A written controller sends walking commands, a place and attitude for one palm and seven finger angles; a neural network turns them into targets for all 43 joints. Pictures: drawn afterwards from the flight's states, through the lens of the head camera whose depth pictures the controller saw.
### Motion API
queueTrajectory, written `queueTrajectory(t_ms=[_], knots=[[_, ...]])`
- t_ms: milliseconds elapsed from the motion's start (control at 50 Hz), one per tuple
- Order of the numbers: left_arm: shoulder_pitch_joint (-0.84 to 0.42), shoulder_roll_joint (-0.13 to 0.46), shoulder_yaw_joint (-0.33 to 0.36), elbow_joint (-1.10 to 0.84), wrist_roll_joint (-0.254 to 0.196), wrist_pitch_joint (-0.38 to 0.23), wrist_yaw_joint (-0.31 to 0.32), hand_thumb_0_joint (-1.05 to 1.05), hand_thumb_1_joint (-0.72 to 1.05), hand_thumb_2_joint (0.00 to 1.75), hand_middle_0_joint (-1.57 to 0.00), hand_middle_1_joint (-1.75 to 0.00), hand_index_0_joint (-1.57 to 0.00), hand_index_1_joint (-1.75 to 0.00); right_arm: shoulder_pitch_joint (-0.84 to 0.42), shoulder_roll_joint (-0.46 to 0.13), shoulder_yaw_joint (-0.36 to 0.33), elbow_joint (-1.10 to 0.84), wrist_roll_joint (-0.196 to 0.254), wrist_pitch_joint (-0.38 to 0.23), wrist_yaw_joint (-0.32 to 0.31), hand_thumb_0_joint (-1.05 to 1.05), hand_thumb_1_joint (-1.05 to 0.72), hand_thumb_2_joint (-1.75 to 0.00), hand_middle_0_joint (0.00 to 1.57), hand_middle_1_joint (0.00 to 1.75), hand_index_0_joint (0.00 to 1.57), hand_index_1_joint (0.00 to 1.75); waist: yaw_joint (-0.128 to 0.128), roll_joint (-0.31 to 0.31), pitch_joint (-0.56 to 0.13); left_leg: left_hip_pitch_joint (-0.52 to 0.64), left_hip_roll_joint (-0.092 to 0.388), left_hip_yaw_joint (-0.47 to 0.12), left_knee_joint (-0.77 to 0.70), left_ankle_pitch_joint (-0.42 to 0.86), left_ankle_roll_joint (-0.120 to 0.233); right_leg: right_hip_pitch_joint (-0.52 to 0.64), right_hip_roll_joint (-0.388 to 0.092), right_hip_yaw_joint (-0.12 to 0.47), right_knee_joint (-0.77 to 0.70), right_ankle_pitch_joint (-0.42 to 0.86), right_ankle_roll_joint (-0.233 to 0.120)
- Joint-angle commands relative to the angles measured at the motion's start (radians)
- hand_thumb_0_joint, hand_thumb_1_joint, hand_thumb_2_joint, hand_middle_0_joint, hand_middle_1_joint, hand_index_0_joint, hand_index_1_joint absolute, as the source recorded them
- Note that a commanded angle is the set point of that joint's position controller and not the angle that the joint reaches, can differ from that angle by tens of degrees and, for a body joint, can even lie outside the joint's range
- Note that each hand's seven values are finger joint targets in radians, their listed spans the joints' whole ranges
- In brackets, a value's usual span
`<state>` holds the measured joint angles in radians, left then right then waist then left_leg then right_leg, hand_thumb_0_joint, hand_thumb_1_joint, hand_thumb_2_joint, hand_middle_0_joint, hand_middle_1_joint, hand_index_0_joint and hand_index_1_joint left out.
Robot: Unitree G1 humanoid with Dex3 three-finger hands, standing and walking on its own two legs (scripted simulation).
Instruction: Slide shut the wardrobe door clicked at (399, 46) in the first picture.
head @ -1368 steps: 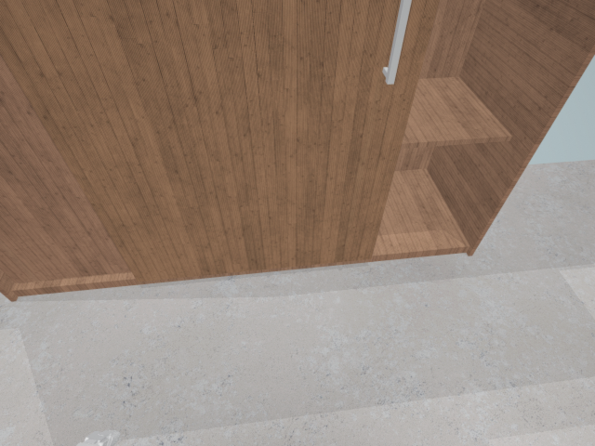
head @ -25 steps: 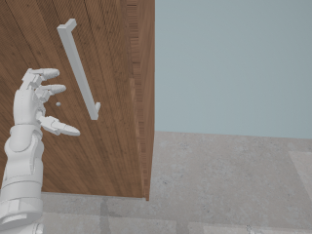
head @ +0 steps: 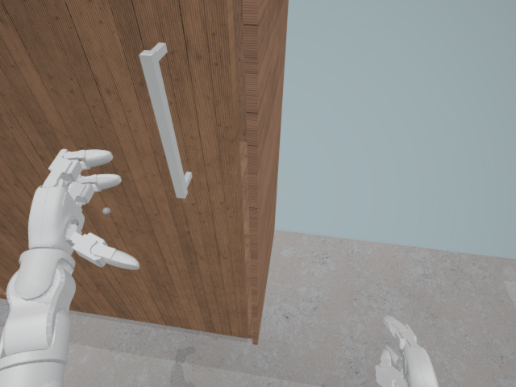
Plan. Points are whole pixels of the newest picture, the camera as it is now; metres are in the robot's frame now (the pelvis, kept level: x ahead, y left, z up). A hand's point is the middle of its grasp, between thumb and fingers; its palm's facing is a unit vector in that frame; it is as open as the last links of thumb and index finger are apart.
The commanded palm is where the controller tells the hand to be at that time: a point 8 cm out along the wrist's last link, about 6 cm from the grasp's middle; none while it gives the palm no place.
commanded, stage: slip the hand off the handle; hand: left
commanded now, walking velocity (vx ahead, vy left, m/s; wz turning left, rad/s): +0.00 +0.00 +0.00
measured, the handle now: (172, 130) +0.43 +0.19 +0.20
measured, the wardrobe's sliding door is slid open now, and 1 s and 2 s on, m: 0.02 0.02 0.02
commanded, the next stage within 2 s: draw the hand back to the body in 0.02 s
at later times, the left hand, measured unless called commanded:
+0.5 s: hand (90, 232) +0.25 +0.25 +0.17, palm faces +0.07 -1.00 -0.05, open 14.7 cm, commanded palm +0.21 +0.29 +0.17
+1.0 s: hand (72, 249) +0.22 +0.26 +0.16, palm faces +0.45 -0.84 -0.31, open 12.2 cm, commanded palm +0.17 +0.29 +0.18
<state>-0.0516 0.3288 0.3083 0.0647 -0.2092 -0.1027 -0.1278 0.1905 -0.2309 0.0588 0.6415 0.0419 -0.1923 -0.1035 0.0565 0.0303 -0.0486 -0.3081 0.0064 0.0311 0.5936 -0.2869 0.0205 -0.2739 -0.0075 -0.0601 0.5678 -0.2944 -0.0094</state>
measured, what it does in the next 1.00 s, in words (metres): stands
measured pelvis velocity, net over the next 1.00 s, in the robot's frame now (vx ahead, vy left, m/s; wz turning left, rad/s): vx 0.01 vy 0.00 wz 0.00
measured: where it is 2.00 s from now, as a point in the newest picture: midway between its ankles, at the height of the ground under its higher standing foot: outside the picture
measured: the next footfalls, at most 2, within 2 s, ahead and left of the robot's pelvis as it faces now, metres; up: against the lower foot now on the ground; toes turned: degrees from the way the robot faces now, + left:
none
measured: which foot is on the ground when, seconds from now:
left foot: down 0.00-1.00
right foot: down 0.00-1.00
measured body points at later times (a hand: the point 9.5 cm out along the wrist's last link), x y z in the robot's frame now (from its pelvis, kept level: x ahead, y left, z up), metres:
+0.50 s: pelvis +0.01 -0.01 +0.00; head -0.03 -0.03 +0.45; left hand +0.24 +0.30 +0.17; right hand +0.20 -0.24 -0.06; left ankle +0.02 +0.10 -0.73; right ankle +0.00 -0.11 -0.73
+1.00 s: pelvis +0.01 +0.00 +0.01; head -0.01 -0.02 +0.46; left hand +0.19 +0.30 +0.18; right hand +0.19 -0.22 -0.08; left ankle +0.02 +0.10 -0.73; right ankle +0.00 -0.11 -0.73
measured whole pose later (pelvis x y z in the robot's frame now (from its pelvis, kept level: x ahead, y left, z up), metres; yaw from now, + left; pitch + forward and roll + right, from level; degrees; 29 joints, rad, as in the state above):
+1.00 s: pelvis +0.01 +0.00 +0.01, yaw +0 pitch -5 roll +0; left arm 0.32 0.32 0.30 -0.26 -0.09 -0.09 0.11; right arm 0.21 -0.23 0.03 0.69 0.01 -0.19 -0.08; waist 0.07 0.06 0.02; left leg -0.14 0.00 0.03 0.46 -0.24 0.02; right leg -0.11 -0.01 -0.06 0.44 -0.26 -0.01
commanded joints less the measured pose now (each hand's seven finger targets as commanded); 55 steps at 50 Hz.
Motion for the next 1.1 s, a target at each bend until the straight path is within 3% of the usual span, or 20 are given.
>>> queueTrajectory(t_ms=[0, 60, 120, 140, 160, 180, 260, 360, 440, 520, 620, 640, 660, 680, 720, 800, 880, 920, 980, 1080], knots=[[-0.170, 0.226, 0.119, -0.289, -0.019, -0.064, 0.012, 0.00, -0.55, 0.20, -0.25, -1.15, -0.25, -1.15, -0.090, -0.123, -0.054, -0.145, 0.001, -0.053, -0.002, 0.00, -0.90, -0.90, 0.20, 0.30, 0.20, 0.30, 0.008, 0.028, -0.173, 0.113, 0.004, -0.039, -0.093, 0.193, -0.004, 0.025, 0.019, 0.015, -0.079, 0.184, -0.010], [-0.208, 0.225, 0.112, -0.303, -0.026, -0.069, 0.012, 0.00, -0.55, 0.20, -0.25, -1.15, -0.25, -1.15, -0.094, -0.123, -0.054, -0.136, 0.002, -0.059, -0.005, 0.00, -0.90, -0.90, 0.20, 0.30, 0.20, 0.30, -0.010, 0.033, -0.128, 0.105, 0.005, -0.039, -0.094, 0.157, -0.004, -0.004, 0.022, 0.019, -0.090, 0.152, -0.006], [-0.213, 0.238, 0.120, -0.315, -0.028, -0.076, 0.007, 0.00, -0.55, 0.20, -0.25, -1.15, -0.25, -1.15, -0.086, -0.128, -0.054, -0.127, -0.003, -0.066, -0.010, 0.00, -0.90, -0.90, 0.20, 0.30, 0.20, 0.30, -0.009, 0.037, -0.146, 0.109, 0.001, -0.037, -0.088, 0.157, -0.001, 0.004, 0.019, 0.022, -0.090, 0.149, -0.006], [-0.163, 0.253, 0.100, -0.192, -0.091, 0.011, -0.087, 0.00, -0.55, 0.20, -0.25, -1.15, -0.25, -1.15, -0.085, -0.152, -0.049, -0.123, 0.019, -0.068, -0.019, 0.00, -0.90, -0.90, 0.20, 0.30, 0.20, 0.30, -0.030, 0.042, -0.167, 0.122, 0.010, -0.046, -0.114, 0.116, 0.001, 0.056, 0.009, 0.029, -0.110, 0.144, -0.008], [-0.236, 0.271, 0.107, -0.277, -0.117, 0.047, -0.139, 0.00, -0.55, 0.20, -0.25, -1.15, -0.25, -1.15, -0.107, -0.145, -0.045, -0.143, 0.030, -0.071, -0.033, 0.00, -0.90, -0.90, 0.20, 0.30, 0.20, 0.30, -0.020, 0.051, -0.187, 0.138, 0.004, -0.044, -0.115, 0.129, 0.009, 0.082, 0.004, 0.034, -0.123, 0.170, -0.004], [-0.243, 0.321, 0.148, -0.271, -0.132, 0.084, -0.174, 0.00, -0.55, 0.20, -0.25, -1.15, -0.25, -1.15, -0.118, -0.146, -0.042, -0.147, 0.032, -0.075, -0.046, 0.00, -0.90, -0.90, 0.20, 0.30, 0.20, 0.30, -0.015, 0.044, -0.184, 0.141, 0.003, -0.044, -0.117, 0.134, 0.013, 0.091, 0.004, 0.034, -0.129, 0.176, -0.004], [-0.196, 0.349, 0.197, -0.261, -0.184, 0.179, -0.282, 0.00, -0.55, 0.20, -0.25, -1.15, -0.25, -1.15, -0.126, -0.140, -0.027, -0.166, 0.036, -0.097, -0.049, 0.00, -0.90, -0.90, 0.20, 0.30, 0.20, 0.30, -0.003, 0.037, -0.154, 0.156, -0.003, -0.055, -0.120, 0.185, 0.019, 0.100, 0.005, 0.026, -0.140, 0.228, -0.002], [-0.066, 0.293, 0.212, -0.264, -0.205, 0.171, -0.256, 0.00, -0.55, 0.20, -0.25, -1.15, -0.25, -1.15, -0.114, -0.137, -0.036, -0.175, 0.036, -0.119, -0.019, 0.00, -0.90, -0.90, 0.20, 0.30, 0.20, 0.30, 0.005, 0.013, -0.099, 0.142, 0.000, -0.053, -0.119, 0.174, 0.010, 0.068, 0.011, 0.015, -0.139, 0.197, 0.001], [-0.021, 0.290, 0.201, -0.301, -0.184, 0.195, -0.239, 0.00, -0.55, 0.20, -0.25, -1.15, -0.25, -1.15, -0.109, -0.148, -0.044, -0.177, 0.038, -0.121, -0.011, 0.00, -0.90, -0.90, 0.20, 0.30, 0.20, 0.30, -0.003, -0.003, -0.073, 0.132, 0.003, -0.046, -0.119, 0.147, 0.015, 0.045, 0.008, 0.020, -0.151, 0.162, 0.008], [-0.058, 0.311, 0.203, -0.407, -0.171, 0.190, -0.223, 0.00, -0.55, 0.20, -0.25, -1.15, -0.25, -1.15, -0.123, -0.140, -0.038, -0.177, 0.035, -0.126, -0.017, 0.00, -0.90, -0.90, 0.20, 0.30, 0.20, 0.30, -0.005, 0.050, -0.081, 0.157, 0.004, -0.049, -0.122, 0.134, 0.015, 0.050, 0.009, 0.023, -0.157, 0.132, 0.004], [-0.023, 0.306, 0.209, -0.450, -0.172, 0.166, -0.216, 0.00, -0.37, 0.29, -0.24, -1.04, -0.24, -1.04, -0.127, -0.136, -0.036, -0.165, 0.030, -0.148, -0.022, 0.00, -0.90, -0.90, 0.20, 0.30, 0.20, 0.30, -0.001, 0.075, -0.082, 0.176, 0.004, -0.056, -0.126, 0.137, 0.015, 0.057, 0.009, 0.018, -0.158, 0.138, 0.001], [-0.048, 0.364, 0.213, -0.564, -0.007, 0.082, -0.015, 0.00, -0.33, 0.31, -0.24, -1.02, -0.24, -1.02, -0.139, -0.125, -0.052, -0.174, -0.013, -0.138, -0.009, 0.00, -0.90, -0.90, 0.20, 0.30, 0.20, 0.30, 0.024, 0.080, 0.036, 0.106, -0.005, -0.047, -0.142, 0.121, 0.006, 0.035, -0.001, 0.058, -0.221, 0.111, -0.004], [0.071, 0.233, 0.151, -0.454, 0.004, 0.066, 0.066, 0.00, -0.30, 0.32, -0.24, -1.00, -0.24, -1.00, -0.130, -0.120, -0.052, -0.157, -0.017, -0.133, -0.002, 0.00, -0.90, -0.90, 0.20, 0.30, 0.20, 0.30, 0.001, 0.026, 0.068, 0.102, 0.004, -0.045, -0.149, 0.080, -0.003, 0.022, -0.012, 0.043, -0.220, 0.075, -0.004], [0.132, 0.202, 0.122, -0.444, 0.030, 0.046, 0.115, 0.00, -0.26, 0.34, -0.24, -0.98, -0.24, -0.98, -0.120, -0.118, -0.056, -0.149, -0.017, -0.117, 0.007, 0.00, -0.90, -0.90, 0.20, 0.30, 0.20, 0.30, 0.004, -0.005, 0.057, 0.113, 0.011, -0.048, -0.156, 0.068, -0.002, 0.034, -0.016, 0.042, -0.217, 0.059, -0.003], [0.176, 0.200, 0.107, -0.498, 0.058, 0.007, 0.169, 0.00, -0.19, 0.37, -0.24, -0.94, -0.24, -0.94, -0.115, -0.120, -0.065, -0.145, -0.020, -0.092, 0.015, 0.00, -0.90, -0.90, 0.20, 0.30, 0.20, 0.30, 0.008, 0.009, -0.006, 0.146, 0.013, -0.036, -0.170, 0.073, 0.004, 0.079, -0.024, 0.044, -0.213, 0.066, -0.004], [0.144, 0.211, 0.092, -0.555, 0.098, -0.044, 0.224, 0.00, -0.04, 0.44, -0.23, -0.85, -0.23, -0.85, -0.129, -0.113, -0.072, -0.140, -0.024, -0.071, 0.017, 0.00, -0.90, -0.90, 0.20, 0.30, 0.20, 0.30, -0.001, 0.056, -0.039, 0.187, 0.014, -0.030, -0.194, 0.073, 0.008, 0.101, -0.026, 0.053, -0.218, 0.062, -0.005], [0.166, 0.210, 0.094, -0.550, 0.117, -0.064, 0.249, 0.00, 0.10, 0.51, -0.23, -0.77, -0.23, -0.77, -0.135, -0.110, -0.075, -0.130, -0.029, -0.058, 0.011, 0.00, -0.90, -0.90, 0.20, 0.30, 0.20, 0.30, 0.001, 0.026, -0.035, 0.210, 0.018, -0.036, -0.210, 0.113, 0.009, 0.122, -0.021, 0.041, -0.216, 0.096, -0.007], [0.183, 0.217, 0.101, -0.575, 0.125, -0.070, 0.254, 0.00, 0.17, 0.55, -0.22, -0.73, -0.22, -0.73, -0.135, -0.112, -0.076, -0.128, -0.032, -0.054, 0.014, 0.00, -0.90, -0.90, 0.20, 0.30, 0.20, 0.30, 0.008, 0.046, -0.051, 0.222, 0.019, -0.041, -0.217, 0.153, 0.006, 0.150, -0.020, 0.037, -0.204, 0.134, -0.011], [0.257, 0.203, 0.105, -0.559, 0.123, -0.070, 0.252, 0.00, 0.28, 0.60, -0.22, -0.66, -0.22, -0.66, -0.137, -0.108, -0.079, -0.131, -0.034, -0.041, 0.020, 0.00, -0.90, -0.90, 0.20, 0.30, 0.20, 0.30, 0.013, 0.002, -0.033, 0.219, 0.025, -0.040, -0.217, 0.204, 0.003, 0.157, -0.016, 0.032, -0.196, 0.183, -0.010], [0.335, 0.204, 0.126, -0.576, 0.119, -0.069, 0.244, 0.00, 0.47, 0.69, -0.22, -0.55, -0.22, -0.55, -0.135, -0.103, -0.083, -0.144, -0.033, -0.019, 0.029, 0.00, -0.90, -0.90, 0.20, 0.30, 0.20, 0.30, 0.018, 0.004, -0.013, 0.208, 0.027, -0.034, -0.216, 0.239, -0.001, 0.169, -0.016, 0.032, -0.197, 0.215, -0.009]])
